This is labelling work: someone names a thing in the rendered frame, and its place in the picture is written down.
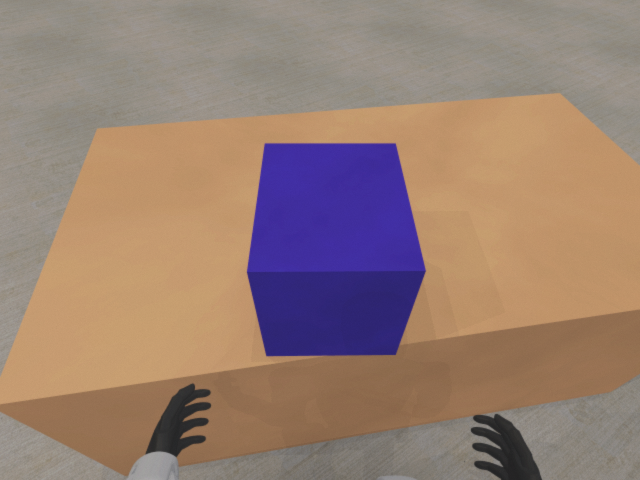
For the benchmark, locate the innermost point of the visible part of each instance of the left robot hand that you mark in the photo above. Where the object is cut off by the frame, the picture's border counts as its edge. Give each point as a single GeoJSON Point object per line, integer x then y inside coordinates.
{"type": "Point", "coordinates": [170, 428]}

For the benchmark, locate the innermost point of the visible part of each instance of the left robot forearm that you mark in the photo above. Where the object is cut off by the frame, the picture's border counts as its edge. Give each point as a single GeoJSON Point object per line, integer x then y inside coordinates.
{"type": "Point", "coordinates": [155, 466]}

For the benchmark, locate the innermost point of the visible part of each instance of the carton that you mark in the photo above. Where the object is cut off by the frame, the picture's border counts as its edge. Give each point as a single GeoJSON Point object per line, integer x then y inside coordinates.
{"type": "Point", "coordinates": [335, 263]}

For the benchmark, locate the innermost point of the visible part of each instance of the right robot hand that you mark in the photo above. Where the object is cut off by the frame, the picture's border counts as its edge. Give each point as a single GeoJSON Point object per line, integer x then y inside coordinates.
{"type": "Point", "coordinates": [515, 456]}

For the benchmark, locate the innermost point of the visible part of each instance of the pedestal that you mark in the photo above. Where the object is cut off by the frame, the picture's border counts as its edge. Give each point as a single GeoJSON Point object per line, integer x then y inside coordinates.
{"type": "Point", "coordinates": [528, 220]}

